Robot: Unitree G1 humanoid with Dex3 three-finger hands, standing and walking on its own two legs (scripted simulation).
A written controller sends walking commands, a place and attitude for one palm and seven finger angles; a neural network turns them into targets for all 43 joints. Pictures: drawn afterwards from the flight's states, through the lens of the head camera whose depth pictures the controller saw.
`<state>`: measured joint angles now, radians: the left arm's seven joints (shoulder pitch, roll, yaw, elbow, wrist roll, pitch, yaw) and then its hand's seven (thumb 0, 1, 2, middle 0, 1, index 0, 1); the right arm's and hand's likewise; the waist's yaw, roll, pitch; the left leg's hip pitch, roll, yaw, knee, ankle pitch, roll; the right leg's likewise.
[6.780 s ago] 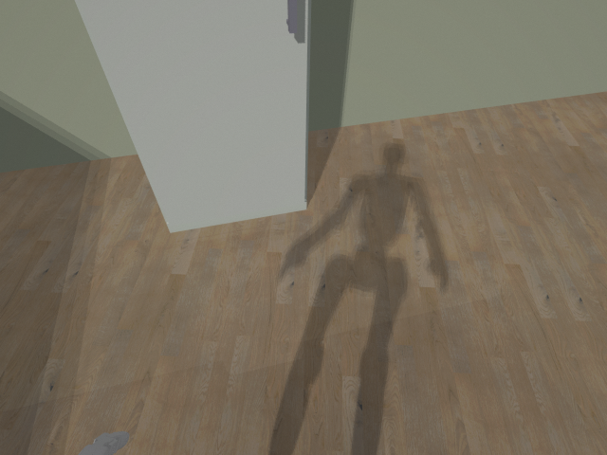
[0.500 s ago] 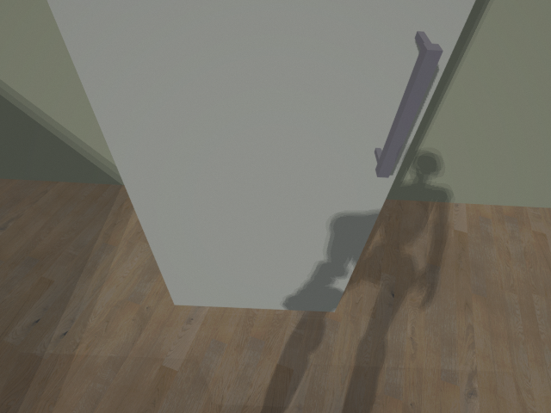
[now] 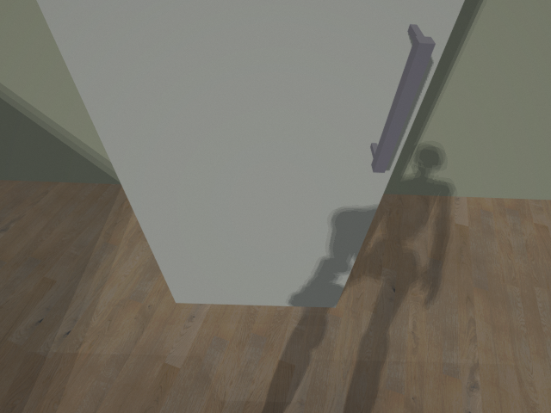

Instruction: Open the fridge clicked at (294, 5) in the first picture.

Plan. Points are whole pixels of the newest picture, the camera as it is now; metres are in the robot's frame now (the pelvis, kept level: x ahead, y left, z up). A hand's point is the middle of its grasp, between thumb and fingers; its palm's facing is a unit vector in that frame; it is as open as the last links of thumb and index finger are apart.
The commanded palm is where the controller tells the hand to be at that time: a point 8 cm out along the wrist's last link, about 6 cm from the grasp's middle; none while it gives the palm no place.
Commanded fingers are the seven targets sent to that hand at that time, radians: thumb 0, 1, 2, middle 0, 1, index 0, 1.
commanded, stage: look again from close up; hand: right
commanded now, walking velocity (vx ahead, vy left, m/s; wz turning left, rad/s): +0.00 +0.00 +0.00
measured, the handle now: (394, 106) +0.54 -0.15 +0.18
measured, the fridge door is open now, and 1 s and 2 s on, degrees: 0 0 0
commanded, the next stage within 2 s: shuffle to correct the standing spot in 0.18 s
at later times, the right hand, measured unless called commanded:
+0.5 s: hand out of the picture +0.03 -0.19 -0.18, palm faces +0.04 +0.98 -0.19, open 7.4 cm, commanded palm none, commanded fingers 0.00 -0.90 -0.90 0.20 0.30 0.20 0.30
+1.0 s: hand out of the picture +0.08 -0.20 -0.18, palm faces +0.04 +0.97 -0.25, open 7.4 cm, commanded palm none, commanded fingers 0.00 -0.90 -0.90 0.20 0.30 0.20 0.30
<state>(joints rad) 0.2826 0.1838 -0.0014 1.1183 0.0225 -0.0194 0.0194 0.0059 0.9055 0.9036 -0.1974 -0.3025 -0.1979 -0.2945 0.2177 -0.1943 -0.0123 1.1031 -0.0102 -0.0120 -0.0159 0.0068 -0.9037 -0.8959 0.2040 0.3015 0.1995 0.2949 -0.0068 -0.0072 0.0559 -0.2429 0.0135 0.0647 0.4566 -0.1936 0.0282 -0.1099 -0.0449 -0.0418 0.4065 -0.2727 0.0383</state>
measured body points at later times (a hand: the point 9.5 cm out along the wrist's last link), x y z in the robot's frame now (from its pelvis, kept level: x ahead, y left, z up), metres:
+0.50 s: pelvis +0.02 -0.01 -0.01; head +0.03 -0.01 +0.44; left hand +0.00 +0.21 -0.17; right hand +0.03 -0.24 -0.16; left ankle +0.03 +0.10 -0.74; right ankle -0.03 -0.14 -0.74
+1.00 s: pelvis +0.04 -0.02 -0.01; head +0.09 -0.01 +0.44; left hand +0.06 +0.21 -0.17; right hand +0.07 -0.25 -0.16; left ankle +0.03 +0.10 -0.74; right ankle -0.03 -0.14 -0.73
